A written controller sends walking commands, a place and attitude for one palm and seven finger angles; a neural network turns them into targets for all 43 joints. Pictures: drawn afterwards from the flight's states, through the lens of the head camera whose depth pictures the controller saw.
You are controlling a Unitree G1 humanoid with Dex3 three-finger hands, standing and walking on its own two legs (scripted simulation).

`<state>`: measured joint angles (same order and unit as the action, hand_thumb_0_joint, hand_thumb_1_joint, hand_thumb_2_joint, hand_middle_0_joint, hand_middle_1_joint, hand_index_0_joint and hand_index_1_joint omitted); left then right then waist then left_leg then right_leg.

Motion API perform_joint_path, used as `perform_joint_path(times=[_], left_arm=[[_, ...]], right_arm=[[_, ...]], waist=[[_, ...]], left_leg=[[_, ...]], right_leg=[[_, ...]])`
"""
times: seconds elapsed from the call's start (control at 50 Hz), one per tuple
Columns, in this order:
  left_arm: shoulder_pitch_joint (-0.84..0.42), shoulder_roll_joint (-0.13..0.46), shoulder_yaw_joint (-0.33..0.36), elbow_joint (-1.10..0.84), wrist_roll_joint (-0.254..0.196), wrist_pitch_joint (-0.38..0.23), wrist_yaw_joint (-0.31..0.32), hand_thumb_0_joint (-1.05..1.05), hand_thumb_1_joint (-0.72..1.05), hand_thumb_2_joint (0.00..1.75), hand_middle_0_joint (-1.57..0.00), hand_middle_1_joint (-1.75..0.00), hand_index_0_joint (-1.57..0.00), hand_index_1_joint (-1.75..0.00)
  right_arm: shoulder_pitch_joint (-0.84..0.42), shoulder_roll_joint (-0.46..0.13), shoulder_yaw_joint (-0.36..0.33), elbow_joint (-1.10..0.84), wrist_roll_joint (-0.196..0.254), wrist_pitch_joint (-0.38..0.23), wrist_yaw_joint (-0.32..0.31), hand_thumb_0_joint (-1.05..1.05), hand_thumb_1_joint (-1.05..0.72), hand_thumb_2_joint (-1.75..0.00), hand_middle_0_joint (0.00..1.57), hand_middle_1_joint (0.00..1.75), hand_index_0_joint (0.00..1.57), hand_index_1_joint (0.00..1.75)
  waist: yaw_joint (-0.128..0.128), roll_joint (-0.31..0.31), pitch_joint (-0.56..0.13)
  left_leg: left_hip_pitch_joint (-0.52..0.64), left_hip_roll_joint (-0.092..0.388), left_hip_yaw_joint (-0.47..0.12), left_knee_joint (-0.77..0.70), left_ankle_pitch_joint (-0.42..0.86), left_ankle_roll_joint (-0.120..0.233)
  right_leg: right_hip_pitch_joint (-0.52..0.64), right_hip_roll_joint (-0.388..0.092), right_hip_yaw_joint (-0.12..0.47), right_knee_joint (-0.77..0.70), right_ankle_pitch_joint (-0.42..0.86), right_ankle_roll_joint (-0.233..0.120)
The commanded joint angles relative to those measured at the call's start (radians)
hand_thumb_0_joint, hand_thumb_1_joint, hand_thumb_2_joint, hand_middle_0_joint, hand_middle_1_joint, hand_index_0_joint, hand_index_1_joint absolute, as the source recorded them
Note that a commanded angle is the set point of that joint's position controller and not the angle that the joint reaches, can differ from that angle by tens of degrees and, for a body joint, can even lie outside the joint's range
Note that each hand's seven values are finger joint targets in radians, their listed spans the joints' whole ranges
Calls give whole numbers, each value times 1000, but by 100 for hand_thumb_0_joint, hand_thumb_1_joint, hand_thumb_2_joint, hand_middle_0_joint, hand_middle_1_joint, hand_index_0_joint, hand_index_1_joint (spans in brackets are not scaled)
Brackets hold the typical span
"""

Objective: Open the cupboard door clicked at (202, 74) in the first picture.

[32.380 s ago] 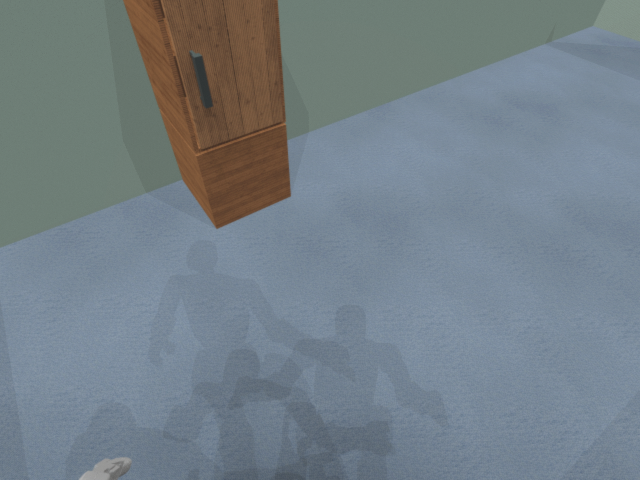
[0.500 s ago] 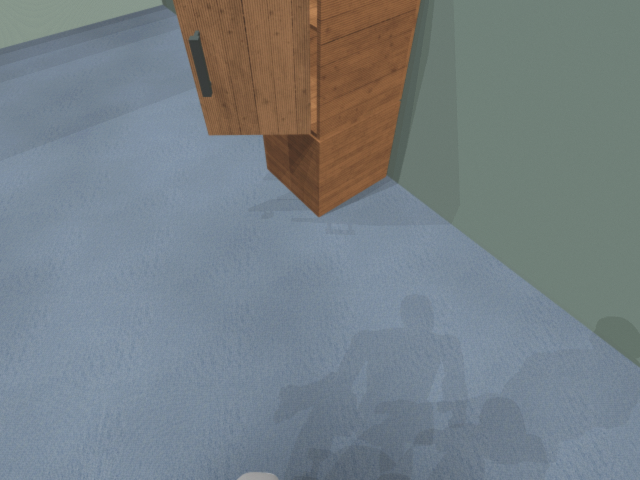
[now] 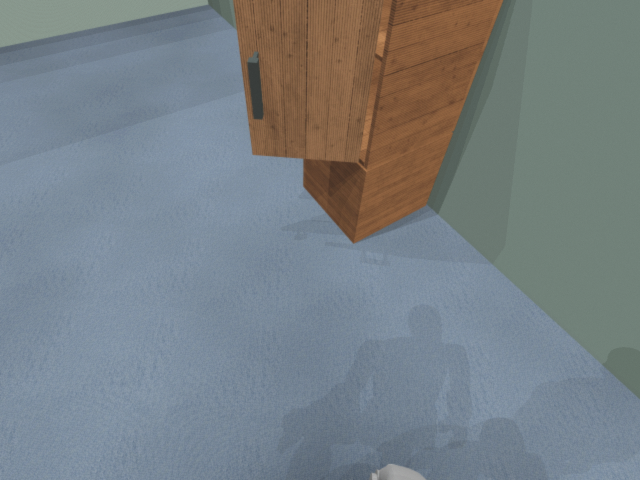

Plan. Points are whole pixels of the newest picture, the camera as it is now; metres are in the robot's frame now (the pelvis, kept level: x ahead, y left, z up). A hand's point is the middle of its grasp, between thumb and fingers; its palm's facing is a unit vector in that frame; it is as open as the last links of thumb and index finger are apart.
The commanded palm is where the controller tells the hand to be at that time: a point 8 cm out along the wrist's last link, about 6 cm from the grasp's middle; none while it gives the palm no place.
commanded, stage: take the last steps up to it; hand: left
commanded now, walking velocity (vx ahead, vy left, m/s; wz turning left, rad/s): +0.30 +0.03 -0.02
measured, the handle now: (257, 86) +1.01 +0.25 -0.09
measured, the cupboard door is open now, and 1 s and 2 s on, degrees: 53 53 53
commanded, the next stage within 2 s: come to a stop and stand still in 0.98 s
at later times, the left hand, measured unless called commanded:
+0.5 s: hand (188, 448) +0.17 +0.21 -0.18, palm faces +0.08 -0.98 -0.17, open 7.3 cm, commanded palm none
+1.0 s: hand (238, 275) +0.47 +0.19 -0.16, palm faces -0.04 -0.98 -0.19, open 7.4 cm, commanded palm none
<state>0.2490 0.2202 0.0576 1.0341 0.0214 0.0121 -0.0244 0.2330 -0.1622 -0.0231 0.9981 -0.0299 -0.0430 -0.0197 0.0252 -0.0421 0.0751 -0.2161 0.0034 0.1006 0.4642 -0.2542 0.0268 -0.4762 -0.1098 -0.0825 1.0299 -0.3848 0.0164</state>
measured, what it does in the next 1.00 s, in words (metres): walks ahead: right foot, then left foot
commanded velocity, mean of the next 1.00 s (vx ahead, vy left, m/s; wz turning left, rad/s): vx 0.27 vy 0.02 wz -0.01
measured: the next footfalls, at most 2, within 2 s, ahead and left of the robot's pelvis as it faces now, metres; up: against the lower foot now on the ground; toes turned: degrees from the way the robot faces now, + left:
right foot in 0.16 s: +0.16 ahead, -0.11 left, +0.00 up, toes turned -7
left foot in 0.52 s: +0.33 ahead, +0.14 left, +0.00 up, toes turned +7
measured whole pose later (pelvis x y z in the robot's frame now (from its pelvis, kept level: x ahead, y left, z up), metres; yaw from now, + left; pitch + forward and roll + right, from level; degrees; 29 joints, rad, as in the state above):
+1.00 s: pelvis +0.36 +0.02 -0.01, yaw -1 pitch -1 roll +0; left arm 0.13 0.17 0.04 0.99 0.02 -0.05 -0.02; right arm 0.36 -0.17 -0.03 1.12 -0.02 -0.01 -0.01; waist -0.04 0.01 0.07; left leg -0.23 0.05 0.11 0.78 -0.50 0.00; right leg -0.31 -0.05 -0.12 0.58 -0.25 -0.03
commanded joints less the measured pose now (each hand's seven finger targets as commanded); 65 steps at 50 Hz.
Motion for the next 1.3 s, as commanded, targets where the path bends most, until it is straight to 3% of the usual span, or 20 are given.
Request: perform_joint_path(times=[0.0,0.1,0.14,0.16,0.2,0.28,0.38,0.46,0.48,0.5,0.52,0.62,0.86,0.88,0.92,0.94,1.04,1.14,1.2,1.28], left_arm=[[-71,12,0,-96,1,-32,-5,0,90,90,-20,-30,-20,-30],[18,58,18,-69,6,-42,-1,0,90,90,-20,-30,-20,-30],[200,207,53,-21,6,-56,11,0,90,90,-20,-30,-20,-30],[233,213,54,-21,-3,-57,21,0,90,90,-20,-30,-20,-30],[115,130,36,-50,-4,-55,37,0,90,90,-20,-30,-20,-30],[55,78,20,-50,-4,-88,30,0,90,90,-20,-30,-20,-30],[94,114,30,-4,-1,-89,23,0,90,90,-20,-30,-20,-30],[77,105,27,8,-7,-75,20,0,90,90,-20,-30,-20,-30],[72,78,20,-6,-7,-72,16,0,90,90,-20,-30,-20,-30],[57,28,9,-40,-10,-70,11,0,90,90,-20,-30,-20,-30],[-9,37,4,-83,-4,-73,14,0,90,90,-20,-30,-20,-30],[18,15,9,-41,6,-42,-2,0,90,90,-20,-30,-20,-30],[-36,22,8,-61,7,-41,-1,0,90,90,-20,-30,-20,-30],[14,50,17,-42,7,-46,5,0,90,90,-20,-30,-20,-30],[183,194,43,9,3,-59,17,0,90,90,-20,-30,-20,-30],[203,193,44,10,-3,-63,27,0,90,90,-20,-30,-20,-30],[51,75,18,-25,-2,-74,38,0,90,90,-20,-30,-20,-30],[-19,66,0,-12,-12,-64,46,0,90,90,-20,-30,-20,-30],[42,28,-23,-8,-14,-29,63,0,90,90,-20,-30,-20,-30],[65,62,-14,-7,-18,12,55,0,90,90,-20,-30,-20,-30]], right_arm=[[97,-164,-39,8,-1,-19,0,0,-90,-90,20,30,20,30],[82,-142,-34,34,7,-10,6,0,-90,-90,20,30,20,30],[94,-79,-24,2,15,-11,17,0,-90,-90,20,30,20,30],[38,-123,-31,-15,12,-4,15,0,-90,-90,20,30,20,30],[-26,-123,-45,-19,8,0,20,0,-90,-90,20,30,20,30],[27,-45,-31,12,3,16,37,0,-90,-90,20,30,20,30],[-47,-27,-31,-25,5,5,53,0,-90,-90,20,30,20,30],[35,-79,-40,0,1,-14,43,0,-90,-90,20,30,20,30],[144,-144,-55,25,-3,-20,31,0,-90,-90,20,30,20,30],[279,-258,-83,50,-15,-21,16,0,-90,-90,20,30,20,30],[339,-275,-80,53,-15,-13,6,0,-90,-90,20,30,20,30],[88,-141,-39,2,-3,-29,-4,0,-90,-90,20,30,20,30],[119,-139,-40,50,0,-11,2,0,-90,-90,20,30,20,30],[118,-117,-35,52,6,-11,4,0,-90,-90,20,30,20,30],[120,-57,-22,19,11,-9,16,0,-90,-90,20,30,20,30],[72,-93,-27,7,13,-2,12,0,-90,-90,20,30,20,30],[43,-31,-25,22,8,12,21,0,-90,-90,20,30,20,30],[118,-4,-4,65,12,21,10,0,-90,-90,20,30,20,30],[99,-151,-24,48,15,19,-10,0,-90,-90,20,30,20,30],[27,-184,-32,25,18,38,-35,0,-90,-90,20,30,20,30]], waist=[[-32,105,-34],[34,64,-40],[99,-249,-85],[118,-232,-72],[57,-123,33],[-10,-76,-44],[15,-66,-36],[-50,-27,-25],[-103,99,-78],[-150,314,-130],[-170,281,-134],[-34,186,-38],[-5,102,-51],[16,60,-61],[68,-238,-99],[90,-213,-103],[-7,-74,-68],[-61,-31,-86],[-28,141,-115],[-22,245,-100]], left_leg=[[18,257,-196,-260,63,155],[-92,163,-109,-57,-14,78],[-399,-16,54,380,-276,-15],[-438,25,-39,588,-385,-15],[-486,104,-122,669,-217,-20],[-313,113,-52,465,-47,-61],[-233,68,13,202,5,-62],[68,26,54,14,64,-38],[245,115,-74,-26,6,10],[360,353,-397,-131,-67,117],[337,453,-549,-218,-93,197],[10,329,-255,-298,-82,123],[6,217,-69,-135,38,81],[-65,168,-31,-43,11,48],[-367,6,92,342,-321,-32],[-390,43,-3,513,-407,-32],[-296,95,-51,459,-165,-47],[21,29,-11,25,162,-73],[53,246,-194,-32,611,38],[70,287,-230,-90,798,104]], right_leg=[[58,8,-5,-248,48,-3],[383,54,-10,-519,165,-19],[664,-277,440,-743,19,-173],[586,-365,591,-847,-100,-249],[437,-323,474,-863,-96,-239],[343,-199,160,-848,271,-177],[362,-176,123,-817,269,-168],[210,-104,61,-659,227,-107],[82,-48,21,-454,208,-75],[-102,73,-78,-151,-70,-25],[-179,88,-1,72,-210,-32],[-110,-29,64,99,39,-18],[261,65,-43,-510,180,-17],[383,43,2,-563,191,-34],[639,-276,400,-735,230,-191],[582,-332,485,-788,189,-259],[381,-209,179,-789,453,-215],[263,-93,54,-650,605,-123],[246,24,22,-556,162,-17],[220,49,16,-391,-6,2]])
